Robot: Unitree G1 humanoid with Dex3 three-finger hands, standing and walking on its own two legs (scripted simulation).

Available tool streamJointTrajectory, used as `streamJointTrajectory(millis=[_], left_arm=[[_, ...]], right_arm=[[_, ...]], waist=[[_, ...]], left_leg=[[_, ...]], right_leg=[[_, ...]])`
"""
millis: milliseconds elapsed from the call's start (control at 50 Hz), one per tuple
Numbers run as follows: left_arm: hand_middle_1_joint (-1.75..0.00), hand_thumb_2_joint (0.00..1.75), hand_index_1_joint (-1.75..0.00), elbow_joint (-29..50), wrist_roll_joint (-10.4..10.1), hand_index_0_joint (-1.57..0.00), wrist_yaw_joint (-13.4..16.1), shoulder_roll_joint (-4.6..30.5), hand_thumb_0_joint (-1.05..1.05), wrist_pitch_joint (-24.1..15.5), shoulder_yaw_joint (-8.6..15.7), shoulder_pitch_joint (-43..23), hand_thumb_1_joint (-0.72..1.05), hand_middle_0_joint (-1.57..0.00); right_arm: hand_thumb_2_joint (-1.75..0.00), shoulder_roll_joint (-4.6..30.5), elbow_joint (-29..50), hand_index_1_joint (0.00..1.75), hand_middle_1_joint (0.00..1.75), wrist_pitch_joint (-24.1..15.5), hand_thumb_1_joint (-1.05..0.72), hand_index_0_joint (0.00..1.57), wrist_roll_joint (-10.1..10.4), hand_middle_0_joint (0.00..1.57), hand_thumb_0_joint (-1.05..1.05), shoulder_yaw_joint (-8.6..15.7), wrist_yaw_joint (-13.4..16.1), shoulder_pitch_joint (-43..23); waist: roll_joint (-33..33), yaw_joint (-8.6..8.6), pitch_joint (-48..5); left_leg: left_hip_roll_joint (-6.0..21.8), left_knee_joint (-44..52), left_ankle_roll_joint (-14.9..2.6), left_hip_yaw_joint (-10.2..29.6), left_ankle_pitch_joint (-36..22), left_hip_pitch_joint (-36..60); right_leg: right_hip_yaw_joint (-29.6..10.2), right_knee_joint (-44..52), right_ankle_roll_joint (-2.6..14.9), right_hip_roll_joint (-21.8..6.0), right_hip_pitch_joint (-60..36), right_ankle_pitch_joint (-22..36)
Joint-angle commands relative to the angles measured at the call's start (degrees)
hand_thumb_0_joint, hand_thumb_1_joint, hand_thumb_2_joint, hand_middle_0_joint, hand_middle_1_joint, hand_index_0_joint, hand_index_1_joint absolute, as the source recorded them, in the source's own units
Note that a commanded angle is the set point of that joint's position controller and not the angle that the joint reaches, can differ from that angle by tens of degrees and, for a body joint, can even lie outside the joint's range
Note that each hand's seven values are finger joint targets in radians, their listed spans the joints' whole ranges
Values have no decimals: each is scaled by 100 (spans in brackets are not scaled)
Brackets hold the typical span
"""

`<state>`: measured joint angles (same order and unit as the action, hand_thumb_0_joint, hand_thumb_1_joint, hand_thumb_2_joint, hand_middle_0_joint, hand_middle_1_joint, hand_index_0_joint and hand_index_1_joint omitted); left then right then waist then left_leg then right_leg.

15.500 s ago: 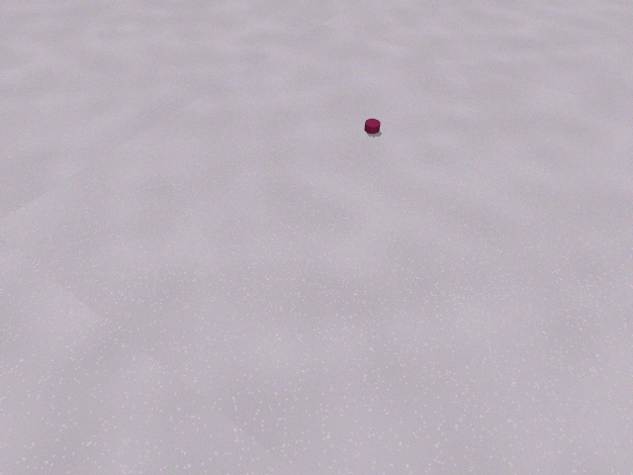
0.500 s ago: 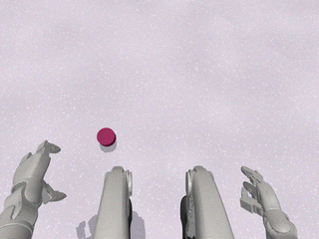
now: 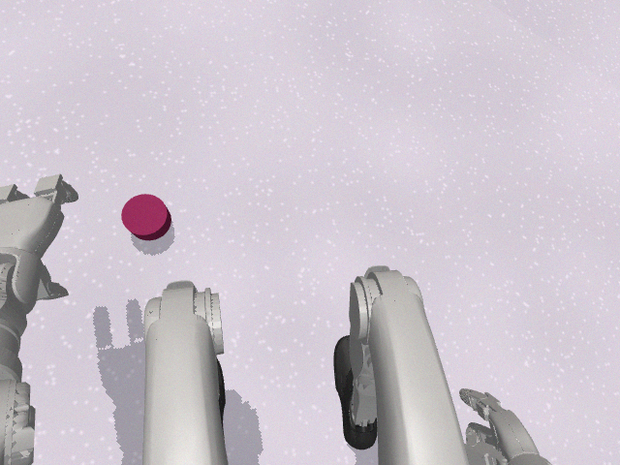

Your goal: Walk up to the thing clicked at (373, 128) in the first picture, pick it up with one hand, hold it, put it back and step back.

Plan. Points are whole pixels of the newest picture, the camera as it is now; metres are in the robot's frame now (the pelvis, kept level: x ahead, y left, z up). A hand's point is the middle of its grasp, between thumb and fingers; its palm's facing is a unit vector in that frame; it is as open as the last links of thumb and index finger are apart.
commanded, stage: rise first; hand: left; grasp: from above
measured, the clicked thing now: (147, 217) +0.50 +0.26 -0.36
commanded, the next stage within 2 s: approach in 1.16 s
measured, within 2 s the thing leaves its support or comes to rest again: neither
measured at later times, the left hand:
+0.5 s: hand (72, 231) +0.43 +0.32 -0.21, palm faces -0.45 -0.06 -0.89, open 14.0 cm
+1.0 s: hand (86, 226) +0.44 +0.32 -0.24, palm faces -0.46 -0.08 -0.89, open 14.2 cm
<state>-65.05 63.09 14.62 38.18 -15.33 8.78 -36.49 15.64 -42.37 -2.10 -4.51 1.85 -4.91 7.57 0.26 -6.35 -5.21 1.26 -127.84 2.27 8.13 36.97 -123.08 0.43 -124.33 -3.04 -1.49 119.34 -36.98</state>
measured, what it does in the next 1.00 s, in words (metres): lowers itself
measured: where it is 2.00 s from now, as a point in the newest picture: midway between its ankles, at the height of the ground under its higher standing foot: (284, 421)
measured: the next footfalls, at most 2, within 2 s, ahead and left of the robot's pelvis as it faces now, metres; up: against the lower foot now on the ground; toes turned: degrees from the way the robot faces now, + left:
none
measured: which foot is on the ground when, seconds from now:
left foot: down 0.00-1.00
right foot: down 0.00-1.00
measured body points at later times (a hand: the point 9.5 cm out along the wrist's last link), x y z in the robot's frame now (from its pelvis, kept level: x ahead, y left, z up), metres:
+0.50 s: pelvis +0.01 +0.00 -0.05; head +0.24 +0.07 +0.34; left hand +0.44 +0.32 -0.16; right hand +0.10 -0.28 -0.16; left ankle +0.09 +0.14 -0.35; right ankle +0.11 -0.14 -0.35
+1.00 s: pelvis +0.02 +0.00 -0.06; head +0.26 +0.07 +0.32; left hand +0.46 +0.32 -0.19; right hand +0.08 -0.28 -0.17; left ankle +0.09 +0.14 -0.35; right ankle +0.11 -0.14 -0.35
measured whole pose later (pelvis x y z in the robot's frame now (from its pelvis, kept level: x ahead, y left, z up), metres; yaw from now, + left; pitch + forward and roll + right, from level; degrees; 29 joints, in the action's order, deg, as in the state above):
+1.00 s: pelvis +0.02 +0.00 -0.06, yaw -2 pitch +34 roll -8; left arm -81.5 74.6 25.0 43.8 -17.1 10.0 -48.5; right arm 15.4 -45.1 -1.2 -10.6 -0.9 -8.1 5.5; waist 1.8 -11.3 -2.6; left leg 0.3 -139.6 2.5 10.1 40.3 -133.2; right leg 0.3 -134.9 -4.2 -0.5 128.6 -40.1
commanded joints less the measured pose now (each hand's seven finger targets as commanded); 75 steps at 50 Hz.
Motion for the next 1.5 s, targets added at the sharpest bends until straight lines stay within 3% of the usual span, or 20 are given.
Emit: streamJointTrajectory(millis=[0,80,140,220,340,380,460,780,840,940,1020,1080,1160,1220,1240,1260,1300,1380,1440,1480], left_arm=[[-96,103,-97,492,215,-7,409,1735,0,-43,255,-1669,-55,-8],[-95,101,-96,140,450,-8,508,1790,0,-96,203,-1857,-54,-9],[-95,100,-95,56,633,-8,600,1930,0,-161,239,-2017,-53,-9],[-97,100,-97,-84,842,-8,767,1955,0,-251,207,-2285,-53,-8],[-96,97,-96,-402,1051,-10,975,1985,0,-306,211,-2390,-51,-10],[-96,98,-96,-391,1051,-9,1070,2105,0,-307,334,-2486,-52,-9],[-98,99,-98,-644,1073,-8,1175,1975,0,-225,207,-2623,-53,-8],[-101,102,-101,-794,1006,-6,1201,2114,0,-126,321,-2601,-57,-6],[-101,102,-101,-958,1028,-6,1228,2044,0,-150,289,-2625,-56,-6],[-102,101,-102,-937,1043,-7,1289,2053,0,-160,311,-2611,-55,-6],[-100,102,-101,-931,1078,-7,1307,2112,0,-182,292,-2737,-56,-7],[-101,102,-101,-1023,1093,-7,1343,2182,0,-197,333,-2617,-56,-7],[-101,102,-101,-1105,1105,-6,1401,2144,0,-213,312,-2798,-55,-7],[-101,101,-102,-1218,1154,-7,1438,2198,0,-193,290,-2796,-55,-8],[-97,109,-101,-1156,1139,-3,1456,2268,0,-204,340,-2867,-61,-8],[-103,101,-103,-1226,1121,-6,1478,2232,0,-185,340,-2777,-55,-6],[-104,100,-104,-1259,1172,-7,1450,1845,0,-198,-3,-3015,-55,-6],[-106,99,-105,-1013,1151,-7,1536,1618,0,-171,-238,-3482,-54,-6],[-107,99,-106,-1221,1191,-7,1648,1416,0,-54,-452,-3941,-54,-6],[-108,98,-106,-1102,1201,-8,1751,1406,0,80,-438,-4175,-53,-6]], right_arm=[[-90,1263,244,30,30,-85,-90,20,-74,20,0,395,12,730],[-90,1286,187,30,30,-42,-90,20,-153,20,0,365,-25,747],[-90,1315,128,30,30,-20,-90,20,-200,20,0,338,-62,738],[-90,1330,43,30,30,8,-90,20,-276,20,0,325,-97,783],[-90,1318,-49,30,30,42,-90,20,-402,20,0,308,-153,770],[-90,1320,-67,30,30,46,-90,20,-449,20,0,298,-161,769],[-90,1324,-107,30,30,35,-90,20,-509,20,0,281,-188,791],[-90,1311,-160,30,30,49,-90,20,-585,20,0,206,-226,817],[-90,1355,-193,30,30,47,-90,20,-603,20,0,180,-236,846],[-90,1381,-194,30,30,50,-90,20,-612,20,0,182,-268,862],[-90,1407,-209,30,30,34,-90,20,-633,20,0,158,-288,888],[-90,1411,-191,30,30,29,-90,20,-629,20,0,150,-293,822],[-90,1454,-205,30,30,18,-90,20,-683,20,0,111,-319,845],[-90,1451,-205,30,30,-5,-90,20,-684,20,0,79,-329,833],[-90,1467,-203,30,30,-2,-91,20,-685,20,0,64,-333,816],[-90,1477,-188,30,30,-13,-90,20,-680,20,0,63,-321,802],[-90,1452,-226,30,30,-42,-90,20,-712,20,0,60,-334,845],[-90,1494,-276,30,30,-100,-90,20,-687,20,0,65,-332,968],[-90,1498,-292,30,30,-162,-90,20,-684,20,0,11,-337,1049],[-90,1528,-242,30,30,-197,-90,20,-697,20,0,-7,-346,1107]], waist=[[-1189,25,-3497],[-1102,-79,-3323],[-1360,-41,-3429],[-1382,-178,-3487],[-1380,-217,-3491],[-1402,-220,-3695],[-1428,-350,-3558],[-1377,-342,-3699],[-1360,-442,-3465],[-1498,-447,-3581],[-1530,-534,-3490],[-1639,-450,-3555],[-1532,-593,-3421],[-1469,-585,-3340],[-1542,-583,-3356],[-1539,-539,-3355],[-1630,-771,-3266],[-1824,-929,-3490],[-1885,-1174,-3330],[-2018,-1220,-3419]], left_leg=[[-145,1496,-337,-584,-10,2773],[-169,1329,-357,-584,21,2520],[-172,1226,-336,-572,-120,2608],[-180,978,-343,-599,-361,2533],[-187,786,-359,-629,-507,2424],[-194,680,-365,-662,-634,2435],[-190,624,-376,-658,-592,2306],[-203,312,-390,-694,-780,2067],[-199,305,-388,-655,-727,2034],[-181,261,-366,-637,-901,2189],[-186,212,-375,-626,-878,2099],[-186,219,-357,-626,-785,2118],[-195,184,-382,-592,-701,1979],[-205,137,-390,-615,-619,1866],[-210,172,-393,-606,-571,1816],[-208,193,-380,-602,-537,1865],[-194,183,-371,-562,-552,1976],[-171,167,-346,-517,-686,2143],[-151,142,-337,-498,-592,2101],[-136,190,-328,-492,-652,2222]], right_leg=[[671,1230,469,176,-1187,151],[708,1109,466,185,-1015,132],[722,916,472,178,-877,268],[740,761,455,193,-807,482],[771,592,444,209,-705,578],[755,546,434,222,-778,693],[788,463,438,218,-646,695],[729,342,425,242,-849,951],[777,277,419,236,-680,898],[798,216,403,238,-708,1046],[808,199,397,245,-716,1057],[820,189,413,259,-670,954],[868,159,387,265,-600,918],[836,194,408,271,-636,875],[866,168,395,274,-611,820],[867,169,402,270,-563,787],[914,146,385,278,-423,811],[950,105,374,288,-381,949],[983,128,394,301,-222,913],[1018,109,381,287,-250,994]])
